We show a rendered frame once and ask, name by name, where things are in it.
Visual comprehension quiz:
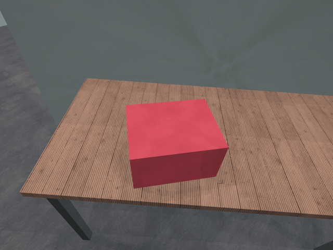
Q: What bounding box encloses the carton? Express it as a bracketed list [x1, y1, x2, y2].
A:
[126, 99, 229, 189]

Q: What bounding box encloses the table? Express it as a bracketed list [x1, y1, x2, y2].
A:
[20, 78, 333, 250]

